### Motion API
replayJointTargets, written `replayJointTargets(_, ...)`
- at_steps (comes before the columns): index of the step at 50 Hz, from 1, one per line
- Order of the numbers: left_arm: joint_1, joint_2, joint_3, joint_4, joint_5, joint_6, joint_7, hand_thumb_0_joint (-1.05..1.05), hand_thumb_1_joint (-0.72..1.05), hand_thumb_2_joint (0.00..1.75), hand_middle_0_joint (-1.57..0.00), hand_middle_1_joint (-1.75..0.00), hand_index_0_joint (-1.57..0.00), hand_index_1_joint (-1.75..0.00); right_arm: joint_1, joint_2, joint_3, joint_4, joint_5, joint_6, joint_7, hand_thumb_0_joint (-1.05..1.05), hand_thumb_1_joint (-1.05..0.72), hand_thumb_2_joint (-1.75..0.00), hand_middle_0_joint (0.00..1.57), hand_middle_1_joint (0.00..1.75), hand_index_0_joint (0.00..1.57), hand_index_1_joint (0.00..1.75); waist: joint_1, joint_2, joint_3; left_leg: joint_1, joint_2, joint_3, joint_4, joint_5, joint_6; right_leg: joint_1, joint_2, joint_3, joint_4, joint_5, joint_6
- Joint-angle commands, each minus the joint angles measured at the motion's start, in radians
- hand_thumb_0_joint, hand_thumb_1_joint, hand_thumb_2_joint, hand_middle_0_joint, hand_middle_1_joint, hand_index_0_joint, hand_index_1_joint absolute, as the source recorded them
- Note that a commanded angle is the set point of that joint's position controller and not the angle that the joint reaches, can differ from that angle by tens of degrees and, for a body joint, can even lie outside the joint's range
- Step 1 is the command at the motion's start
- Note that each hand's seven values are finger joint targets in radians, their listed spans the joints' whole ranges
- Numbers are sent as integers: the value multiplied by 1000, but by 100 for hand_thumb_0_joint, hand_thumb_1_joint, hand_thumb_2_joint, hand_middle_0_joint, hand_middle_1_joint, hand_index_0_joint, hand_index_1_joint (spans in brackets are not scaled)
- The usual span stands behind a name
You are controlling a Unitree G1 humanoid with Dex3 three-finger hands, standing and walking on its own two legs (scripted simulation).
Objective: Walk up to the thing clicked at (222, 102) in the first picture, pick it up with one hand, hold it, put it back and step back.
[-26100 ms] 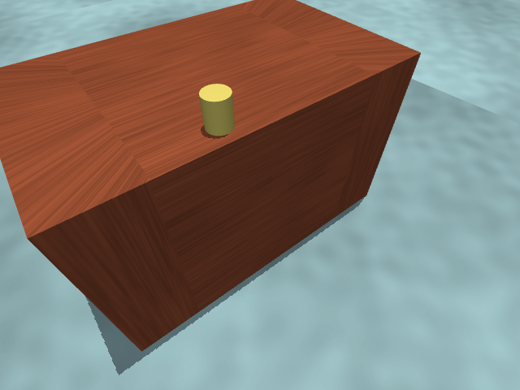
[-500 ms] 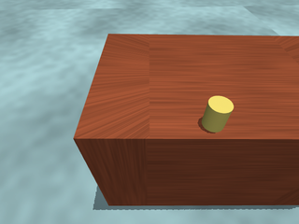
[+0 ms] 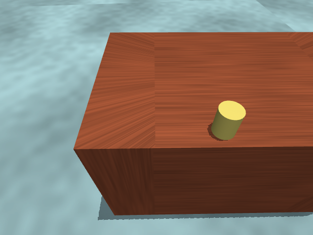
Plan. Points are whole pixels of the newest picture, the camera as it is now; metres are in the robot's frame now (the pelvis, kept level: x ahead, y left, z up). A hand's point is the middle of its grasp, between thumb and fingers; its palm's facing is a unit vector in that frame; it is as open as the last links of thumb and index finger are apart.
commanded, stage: home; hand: right
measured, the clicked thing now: (227, 120) +0.44 -0.20 +0.02
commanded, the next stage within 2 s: stand in 0.34 s
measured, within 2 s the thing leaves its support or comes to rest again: neither
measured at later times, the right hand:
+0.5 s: hand out of the picture +0.08 -0.26 -0.16, palm faces -0.02 +0.93 -0.36, open 17.3 cm
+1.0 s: hand out of the picture +0.08 -0.26 -0.16, palm faces -0.02 +0.94 -0.35, open 8.0 cm
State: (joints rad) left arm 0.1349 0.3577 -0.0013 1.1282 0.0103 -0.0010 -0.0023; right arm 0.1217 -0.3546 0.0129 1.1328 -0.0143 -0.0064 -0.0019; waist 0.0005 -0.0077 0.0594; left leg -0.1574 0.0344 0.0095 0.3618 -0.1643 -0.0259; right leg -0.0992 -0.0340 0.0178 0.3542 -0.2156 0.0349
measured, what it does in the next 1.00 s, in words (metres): stands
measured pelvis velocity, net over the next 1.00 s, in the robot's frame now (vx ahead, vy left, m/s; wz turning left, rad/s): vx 0.01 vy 0.00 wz -0.01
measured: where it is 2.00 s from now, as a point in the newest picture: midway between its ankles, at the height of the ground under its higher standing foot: outside the picture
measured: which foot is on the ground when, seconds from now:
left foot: down 0.00-1.00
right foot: down 0.00-1.00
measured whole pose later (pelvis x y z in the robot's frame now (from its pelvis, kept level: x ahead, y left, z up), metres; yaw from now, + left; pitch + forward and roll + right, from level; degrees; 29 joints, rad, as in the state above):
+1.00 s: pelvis +0.01 +0.00 +0.00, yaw +0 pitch -2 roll +0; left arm 0.13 0.35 0.01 1.12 0.01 0.00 0.00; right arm 0.12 -0.35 0.00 1.13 -0.01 0.00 0.00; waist 0.00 -0.01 0.06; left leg -0.13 0.04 0.02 0.34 -0.17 -0.03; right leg -0.08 -0.03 0.02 0.33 -0.22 0.03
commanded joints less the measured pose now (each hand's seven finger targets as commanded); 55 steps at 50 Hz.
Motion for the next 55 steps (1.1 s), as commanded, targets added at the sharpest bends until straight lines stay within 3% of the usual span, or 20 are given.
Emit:
replayJointTargets(1,-25,208,35,-50,1,-18,11,0,90,90,-20,-30,-20,-30,-37,-223,-45,-56,6,-24,-11,0,53,-7,5,6,5,6,-1,10,-87,67,95,-77,-41,161,43,-19,-92,66,-65,169,-49)
replayJointTargets(3,-31,212,36,-51,1,-18,12,0,90,90,-20,-30,-20,-30,-41,-216,-44,-57,7,-23,-11,0,52,-7,6,6,6,6,-3,8,-86,75,100,-80,-45,168,42,-19,-90,62,-59,173,-50)
replayJointTargets(5,-35,207,34,-50,0,-16,11,0,90,90,-20,-30,-20,-30,-35,-214,-41,-54,6,-22,-10,0,54,-6,5,5,5,5,-3,11,-57,45,90,-77,-59,102,38,-29,-88,62,-73,134,-46)
replayJointTargets(10,-40,213,37,-54,2,-18,13,0,90,90,-20,-30,-20,-30,-38,-215,-46,-58,6,-21,-11,0,53,-6,5,6,5,6,-5,7,-89,70,99,-79,-45,164,40,-9,-94,66,-70,177,-48)
replayJointTargets(15,-43,212,39,-51,-1,-16,12,0,90,90,-20,-30,-20,-30,-44,-209,-45,-55,5,-18,-10,0,55,-5,5,5,5,5,-4,1,-55,54,90,-77,-64,105,34,-26,-88,62,-79,133,-49)
replayJointTargets(20,-37,209,39,-55,-1,-20,13,0,90,90,-20,-30,-20,-30,-42,-210,-47,-57,6,-22,-9,0,55,-5,5,5,5,5,-2,17,-96,83,102,-72,-44,200,37,5,-95,63,-64,208,-51)
replayJointTargets(22,-38,208,39,-55,1,-19,14,0,90,90,-20,-30,-20,-30,-44,-212,-49,-60,7,-21,-11,0,53,-6,5,6,5,6,-4,10,-85,81,97,-68,-45,183,37,-6,-91,60,-72,204,-48)
replayJointTargets(24,-40,209,41,-57,2,-18,14,0,90,90,-20,-30,-20,-30,-43,-211,-49,-62,6,-19,-11,0,37,-22,20,22,20,22,-5,8,-84,83,99,-68,-48,178,38,-8,-91,61,-72,202,-49)
replayJointTargets(25,-42,211,42,-57,0,-18,14,0,90,90,-20,-30,-20,-30,-36,-210,-49,-61,5,-19,-11,0,29,-30,20,30,20,30,-4,7,-79,75,96,-65,-52,168,38,-3,-94,65,-71,198,-50)
replayJointTargets(32,-40,212,44,-60,-1,-18,11,0,90,90,-20,-30,-20,-30,-41,-208,-47,-64,6,-22,-12,0,-27,-86,20,30,20,30,-2,16,-78,84,99,-68,-58,187,33,-5,-92,62,-70,196,-51)
replayJointTargets(36,-43,212,45,-60,1,-15,12,0,90,90,-20,-30,-20,-30,-46,-213,-51,-65,6,-20,-13,0,-59,-90,20,30,20,30,-2,12,-60,72,96,-71,-68,106,36,-24,-90,63,-83,135,-52)
replayJointTargets(40,-34,208,43,-61,1,-18,11,0,90,90,-20,-30,-20,-30,-42,-212,-52,-63,5,-21,-11,0,-90,-90,20,30,20,30,-1,14,-75,81,98,-69,-62,138,38,-16,-91,64,-81,159,-51)
replayJointTargets(46,-33,211,44,-64,1,-18,11,0,90,90,-20,-30,-20,-30,-41,-212,-52,-63,6,-22,-11,0,-90,-90,20,30,20,30,-1,13,-63,78,98,-70,-70,106,37,-29,-91,64,-83,142,-51)
replayJointTargets(55,-34,212,43,-68,1,-21,13,0,90,90,-20,-30,-20,-30,-39,-208,-54,-63,7,-22,-10,0,-90,-90,20,30,20,30,-4,8,-85,100,101,-65,-58,178,37,-13,-93,63,-71,197,-53)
